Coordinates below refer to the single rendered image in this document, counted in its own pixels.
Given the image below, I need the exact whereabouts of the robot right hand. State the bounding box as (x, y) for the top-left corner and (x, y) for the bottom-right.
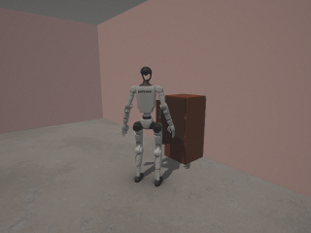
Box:
(167, 124), (175, 138)

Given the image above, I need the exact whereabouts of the left robot upper arm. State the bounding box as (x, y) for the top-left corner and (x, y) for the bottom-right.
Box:
(125, 85), (137, 110)

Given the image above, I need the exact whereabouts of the cupboard door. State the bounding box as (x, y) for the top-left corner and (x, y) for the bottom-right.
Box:
(155, 99), (186, 145)

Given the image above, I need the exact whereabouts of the robot left hand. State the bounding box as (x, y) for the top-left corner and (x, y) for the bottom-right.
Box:
(121, 123), (130, 136)

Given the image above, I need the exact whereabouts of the robot right forearm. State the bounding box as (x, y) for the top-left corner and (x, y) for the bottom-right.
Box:
(163, 103), (173, 125)

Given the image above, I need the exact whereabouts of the left robot shin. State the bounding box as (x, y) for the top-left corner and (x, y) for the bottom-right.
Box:
(135, 147), (143, 177)

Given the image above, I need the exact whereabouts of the right robot upper arm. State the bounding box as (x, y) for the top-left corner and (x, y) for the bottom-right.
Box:
(155, 85), (167, 110)

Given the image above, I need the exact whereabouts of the left robot thigh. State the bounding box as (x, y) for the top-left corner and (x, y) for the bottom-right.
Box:
(132, 121), (144, 155)

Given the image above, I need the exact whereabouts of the robot left forearm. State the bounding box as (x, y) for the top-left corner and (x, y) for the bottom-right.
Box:
(122, 106), (130, 124)

